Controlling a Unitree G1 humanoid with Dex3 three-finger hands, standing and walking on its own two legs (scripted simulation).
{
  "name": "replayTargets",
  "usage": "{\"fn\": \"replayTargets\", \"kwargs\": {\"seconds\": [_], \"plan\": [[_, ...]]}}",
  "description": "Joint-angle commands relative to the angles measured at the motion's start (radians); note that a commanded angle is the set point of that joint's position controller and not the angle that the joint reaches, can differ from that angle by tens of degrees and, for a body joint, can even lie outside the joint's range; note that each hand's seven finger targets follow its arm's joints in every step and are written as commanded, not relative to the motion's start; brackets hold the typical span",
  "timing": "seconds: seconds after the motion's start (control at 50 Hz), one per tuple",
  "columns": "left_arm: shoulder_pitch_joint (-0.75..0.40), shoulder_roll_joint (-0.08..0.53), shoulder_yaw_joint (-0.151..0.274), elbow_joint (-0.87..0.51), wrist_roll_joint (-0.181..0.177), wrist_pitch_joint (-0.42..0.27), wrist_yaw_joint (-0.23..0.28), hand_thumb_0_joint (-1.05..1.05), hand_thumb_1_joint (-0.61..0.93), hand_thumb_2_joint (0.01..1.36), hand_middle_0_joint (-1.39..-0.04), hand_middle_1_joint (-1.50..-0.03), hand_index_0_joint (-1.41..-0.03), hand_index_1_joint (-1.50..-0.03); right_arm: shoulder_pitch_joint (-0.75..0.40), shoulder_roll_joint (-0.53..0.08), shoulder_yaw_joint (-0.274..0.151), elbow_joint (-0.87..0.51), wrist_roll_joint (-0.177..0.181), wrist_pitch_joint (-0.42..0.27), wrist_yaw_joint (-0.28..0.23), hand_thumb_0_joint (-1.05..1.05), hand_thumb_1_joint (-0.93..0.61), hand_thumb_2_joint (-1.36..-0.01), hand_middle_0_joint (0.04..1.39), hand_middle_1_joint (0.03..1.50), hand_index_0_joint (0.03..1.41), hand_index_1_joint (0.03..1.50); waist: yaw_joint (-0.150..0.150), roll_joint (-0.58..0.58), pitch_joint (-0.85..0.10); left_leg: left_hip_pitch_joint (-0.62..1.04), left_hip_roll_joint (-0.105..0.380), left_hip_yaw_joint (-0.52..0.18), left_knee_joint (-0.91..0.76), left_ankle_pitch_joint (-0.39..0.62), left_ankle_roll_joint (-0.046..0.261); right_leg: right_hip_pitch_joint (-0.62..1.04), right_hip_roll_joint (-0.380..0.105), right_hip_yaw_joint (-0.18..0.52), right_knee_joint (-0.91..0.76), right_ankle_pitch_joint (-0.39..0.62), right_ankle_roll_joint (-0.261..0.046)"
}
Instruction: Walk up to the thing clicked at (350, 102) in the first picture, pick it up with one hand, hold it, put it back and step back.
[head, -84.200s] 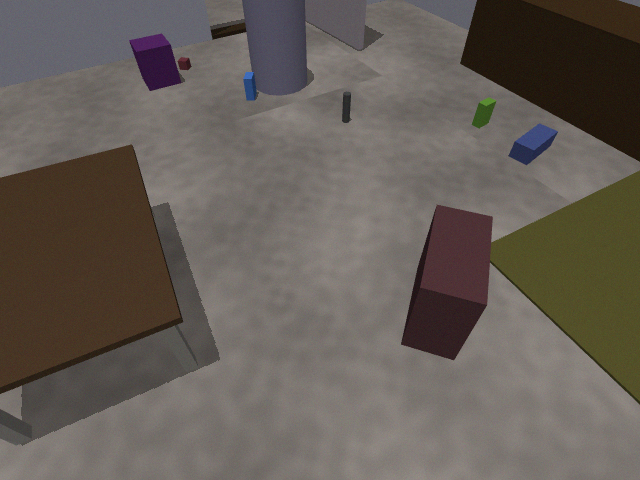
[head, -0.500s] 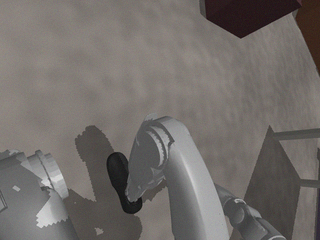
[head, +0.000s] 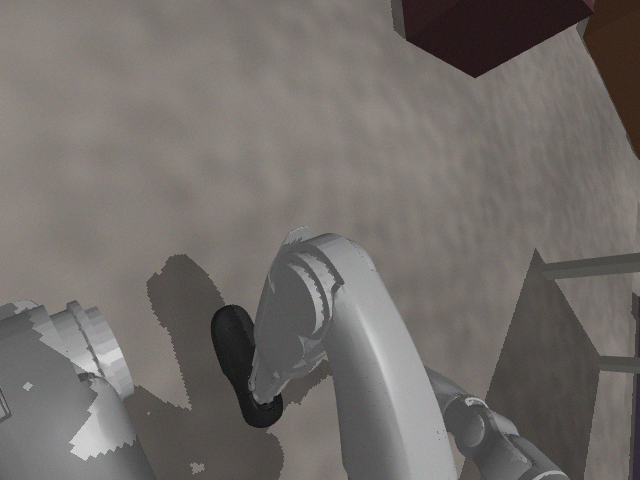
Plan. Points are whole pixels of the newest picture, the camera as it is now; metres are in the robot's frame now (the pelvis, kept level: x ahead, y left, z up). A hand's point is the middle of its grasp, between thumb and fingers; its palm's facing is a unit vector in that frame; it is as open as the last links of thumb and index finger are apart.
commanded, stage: open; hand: left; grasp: from the side
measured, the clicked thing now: out of the picture +0.48 +0.31 -0.22
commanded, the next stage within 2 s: withdraw in 0.04 s
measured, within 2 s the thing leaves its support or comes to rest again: neither
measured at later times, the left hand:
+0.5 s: hand out of the picture +0.49 +0.36 -0.11, palm faces +0.41 -0.91 -0.04, open 15.5 cm
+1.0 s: hand out of the picture +0.38 +0.44 -0.01, palm faces +0.38 -0.80 -0.48, open 16.8 cm
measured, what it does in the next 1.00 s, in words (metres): rises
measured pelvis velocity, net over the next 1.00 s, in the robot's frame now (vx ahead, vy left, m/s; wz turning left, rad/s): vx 0.01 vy -0.01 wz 0.13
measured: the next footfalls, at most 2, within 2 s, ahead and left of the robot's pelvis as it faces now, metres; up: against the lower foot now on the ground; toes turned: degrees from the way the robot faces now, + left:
none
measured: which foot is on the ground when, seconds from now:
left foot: down 0.00-1.00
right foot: down 0.00-1.00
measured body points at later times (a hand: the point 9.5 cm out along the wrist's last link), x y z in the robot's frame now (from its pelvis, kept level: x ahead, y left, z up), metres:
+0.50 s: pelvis +0.00 +0.00 +0.00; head +0.25 +0.18 +0.33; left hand +0.46 +0.40 -0.11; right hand +0.14 -0.26 -0.04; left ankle +0.08 +0.12 -0.27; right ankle +0.15 -0.11 -0.27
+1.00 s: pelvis +0.01 -0.01 +0.06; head +0.20 +0.10 +0.45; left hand +0.35 +0.48 +0.02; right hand +0.16 -0.26 -0.05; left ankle +0.08 +0.12 -0.27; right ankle +0.15 -0.11 -0.27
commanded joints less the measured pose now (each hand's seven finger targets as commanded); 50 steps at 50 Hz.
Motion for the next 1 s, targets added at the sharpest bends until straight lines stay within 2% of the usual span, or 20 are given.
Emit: {"fn": "replayTargets", "kwargs": {"seconds": [0.0, 0.12, 0.18, 0.24, 0.36, 0.42, 0.46, 0.52, 0.58, 0.6, 0.64, 0.68, 0.7, 0.72, 0.74, 0.78, 0.82, 0.86, 0.88, 0.98], "plan": [[-0.241, 0.121, 0.011, -0.144, -0.012, -0.074, 0.006, 0.0, -0.287, 0.359, -0.508, -0.445, -0.514, -0.438, 0.064, -0.363, -0.111, 0.006, -0.005, 0.014, -0.015, 0.0, -0.899, -0.897, 0.201, 0.3, 0.201, 0.3, -0.152, 0.584, -0.551, 0.43, 0.059, 0.037, -0.329, 0.16, -0.034, 0.296, 0.053, -0.05, -0.151, 0.161, -0.043], [-0.244, 0.123, 0.008, -0.15, -0.006, -0.076, 0.008, 0.0, -0.358, 0.304, -0.426, -0.366, -0.429, -0.362, 0.061, -0.361, -0.113, 0.006, -0.005, 0.016, -0.016, 0.0, -0.903, -0.899, 0.201, 0.3, 0.201, 0.3, -0.147, 0.594, -0.539, 0.432, 0.061, 0.04, -0.331, 0.158, -0.037, 0.286, 0.053, -0.049, -0.148, 0.155, -0.046], [-0.247, 0.124, 0.006, -0.15, -0.006, -0.077, 0.004, 0.0, -0.285, 0.304, -0.319, -0.305, -0.324, -0.3, 0.057, -0.367, -0.114, 0.006, -0.003, 0.018, -0.016, 0.0, -0.889, -0.896, 0.202, 0.301, 0.201, 0.301, -0.154, 0.596, -0.537, 0.436, 0.062, 0.029, -0.338, 0.152, -0.039, 0.276, 0.052, -0.056, -0.144, 0.152, -0.046], [-0.257, 0.184, 0.037, -0.217, -0.007, -0.077, -0.002, 0.0, -0.287, 0.269, -0.269, -0.251, -0.27, -0.247, 0.069, -0.369, -0.116, 0.011, 0.0, 0.023, -0.02, 0.0, -0.891, -0.897, 0.202, 0.301, 0.201, 0.301, -0.131, 0.639, -0.581, 0.472, 0.066, 0.034, -0.335, 0.201, -0.043, 0.295, 0.048, -0.047, -0.131, 0.181, -0.047], [-0.237, 0.352, 0.171, -0.386, -0.011, -0.021, -0.032, 0.0, -0.391, 0.189, -0.191, -0.17, -0.191, -0.169, 0.108, -0.367, -0.146, 0.012, 0.018, 0.045, -0.032, 0.0, -0.901, -0.9, 0.201, 0.3, 0.201, 0.3, -0.055, 0.723, -0.693, 0.497, 0.066, 0.079, -0.338, 0.277, -0.043, 0.37, 0.046, -0.014, -0.132, 0.222, -0.05], [-0.215, 0.362, 0.175, -0.429, -0.001, 0.04, -0.069, 0.0, -0.425, 0.162, -0.205, -0.163, -0.203, -0.163, 0.124, -0.364, -0.168, 0.005, 0.04, 0.061, -0.042, 0.0, -0.908, -0.902, 0.201, 0.301, 0.201, 0.301, -0.04, 0.759, -0.707, 0.513, 0.072, 0.079, -0.376, 0.259, -0.051, 0.322, 0.041, -0.009, -0.127, 0.183, -0.06], [-0.168, 0.331, 0.176, -0.428, -0.008, 0.091, -0.102, 0.0, -0.468, 0.17, -0.215, -0.188, -0.217, -0.185, 0.146, -0.358, -0.189, 0.004, 0.057, 0.069, -0.047, 0.0, -0.905, -0.901, 0.201, 0.301, 0.201, 0.301, -0.026, 0.752, -0.709, 0.504, 0.07, 0.086, -0.394, 0.239, -0.05, 0.3, 0.04, -0.009, -0.131, 0.167, -0.062], [-0.085, 0.167, 0.086, -0.35, -0.031, 0.179, -0.168, 0.0, -0.48, 0.16, -0.198, -0.188, -0.207, -0.179, 0.168, -0.338, -0.217, -0.001, 0.089, 0.062, -0.049, 0.0, -0.897, -0.899, 0.201, 0.301, 0.201, 0.301, -0.043, 0.627, -0.656, 0.383, 0.062, 0.099, -0.394, 0.143, -0.026, 0.278, 0.038, -0.005, -0.157, 0.112, -0.059], [-0.085, 0.085, 0.023, -0.365, -0.055, 0.236, -0.222, 0.0, -0.473, 0.091, -0.083, -0.086, -0.1, -0.069, 0.19, -0.338, -0.246, -0.008, 0.119, 0.051, -0.055, 0.0, -0.834, -0.897, 0.197, 0.304, 0.199, 0.304, -0.054, 0.533, -0.636, 0.341, 0.055, 0.09, -0.397, 0.098, -0.011, 0.234, 0.033, -0.009, -0.169, 0.085, -0.055], [-0.065, 0.306, 0.152, -0.401, 0.084, 0.286, -0.162, 0.0, -0.553, 0.091, -0.084, -0.093, -0.076, -0.096, 0.217, -0.318, -0.311, 0.009, 0.145, 0.063, -0.051, 0.0, -0.914, -0.92, 0.2, 0.303, 0.2, 0.303, 0.058, 0.616, -0.743, 0.438, 0.052, 0.118, -0.44, 0.151, -0.022, 0.217, 0.026, 0.015, -0.18, 0.097, -0.063], [-0.119, 0.142, 0.052, -0.42, 0.085, 0.348, -0.136, 0.0, -0.572, 0.089, -0.087, -0.1, -0.081, -0.101, 0.258, -0.3, -0.324, 0.007, 0.167, 0.077, -0.039, 0.0, -0.954, -0.922, 0.2, 0.303, 0.201, 0.303, 0.011, 0.638, -0.752, 0.474, 0.057, 0.105, -0.458, 0.166, -0.029, 0.159, 0.023, 0.012, -0.16, 0.104, -0.069], [-0.152, 0.208, 0.092, -0.542, 0.108, 0.386, -0.118, 0.0, -0.601, 0.104, -0.096, -0.112, -0.086, -0.118, 0.277, -0.293, -0.355, 0.014, 0.188, 0.09, -0.035, 0.0, -0.969, -0.928, 0.199, 0.304, 0.2, 0.304, 0.051, 0.689, -0.808, 0.519, 0.054, 0.115, -0.479, 0.175, -0.032, 0.142, 0.016, 0.032, -0.157, 0.099, -0.073], [-0.196, 0.276, 0.116, -0.607, 0.124, 0.416, -0.102, 0.0, -0.601, 0.097, -0.102, -0.1, -0.091, -0.106, 0.299, -0.283, -0.361, 0.01, 0.2, 0.096, -0.036, 0.0, -0.975, -0.929, 0.199, 0.304, 0.2, 0.304, 0.067, 0.731, -0.875, 0.555, 0.051, 0.123, -0.492, 0.199, -0.034, 0.162, 0.013, 0.045, -0.158, 0.103, -0.075], [-0.217, 0.368, 0.167, -0.703, 0.136, 0.441, -0.087, 0.0, -0.611, 0.102, -0.11, -0.115, -0.099, -0.123, 0.311, -0.275, -0.377, 0.005, 0.213, 0.105, -0.04, 0.0, -1.002, -0.936, 0.199, 0.303, 0.201, 0.303, 0.116, 0.763, -0.96, 0.585, 0.049, 0.141, -0.497, 0.22, -0.032, 0.187, 0.012, 0.066, -0.16, 0.111, -0.078], [-0.221, 0.384, 0.165, -0.733, 0.151, 0.47, -0.075, 0.0, -0.611, 0.104, -0.116, -0.115, -0.102, -0.124, 0.316, -0.261, -0.392, 0.002, 0.222, 0.115, -0.043, 0.0, -1.016, -0.94, 0.199, 0.303, 0.201, 0.303, 0.123, 0.79, -0.982, 0.576, 0.044, 0.161, -0.515, 0.199, -0.029, 0.205, 0.011, 0.082, -0.167, 0.095, -0.08], [-0.115, 0.362, 0.175, -0.768, 0.162, 0.527, -0.055, 0.0, -0.531, 0.19, -0.099, -0.119, -0.099, -0.119, 0.331, -0.252, -0.427, -0.003, 0.243, 0.122, -0.049, 0.0, -0.958, -0.901, 0.201, 0.301, 0.201, 0.301, 0.145, 0.786, -0.971, 0.56, 0.04, 0.186, -0.551, 0.153, -0.025, 0.209, 0.012, 0.103, -0.19, 0.07, -0.082], [-0.003, 0.276, 0.157, -0.711, 0.164, 0.587, -0.033, 0.0, -0.371, 0.172, -0.081, -0.095, -0.08, -0.096, 0.33, -0.222, -0.447, -0.006, 0.261, 0.125, -0.058, 0.0, -0.896, -0.902, 0.201, 0.301, 0.201, 0.301, 0.17, 0.726, -0.911, 0.494, 0.031, 0.211, -0.588, 0.071, -0.018, 0.199, 0.013, 0.119, -0.226, 0.009, -0.083], [-0.005, 0.22, 0.135, -0.775, 0.166, 0.629, -0.022, 0.0, -0.364, 0.172, -0.084, -0.098, -0.083, -0.098, 0.339, -0.206, -0.475, -0.007, 0.273, 0.127, -0.065, 0.0, -0.896, -0.902, 0.201, 0.301, 0.201, 0.301, 0.185, 0.707, -0.941, 0.506, 0.029, 0.221, -0.611, 0.067, -0.016, 0.194, 0.01, 0.128, -0.249, 0.005, -0.084], [0.092, 0.126, 0.089, -0.706, 0.165, 0.661, -0.02, 0.0, -0.368, 0.172, -0.089, -0.102, -0.088, -0.103, 0.337, -0.194, -0.488, -0.017, 0.284, 0.126, -0.067, 0.0, -0.896, -0.902, 0.201, 0.301, 0.201, 0.301, 0.185, 0.669, -0.935, 0.497, 0.024, 0.229, -0.624, 0.062, -0.013, 0.197, 0.006, 0.132, -0.269, -0.003, -0.083], [0.237, -0.083, -0.016, -0.864, 0.148, 0.781, -0.002, 0.0, -0.454, 0.126, -0.087, -0.094, -0.087, -0.095, 0.371, -0.17, -0.578, -0.026, 0.333, 0.114, -0.075, 0.0, -0.895, -0.902, 0.201, 0.301, 0.201, 0.301, 0.207, 0.531, -0.999, 0.572, 0.017, 0.23, -0.715, 0.068, -0.003, 0.197, -0.005, 0.16, -0.373, -0.009, -0.086]]}}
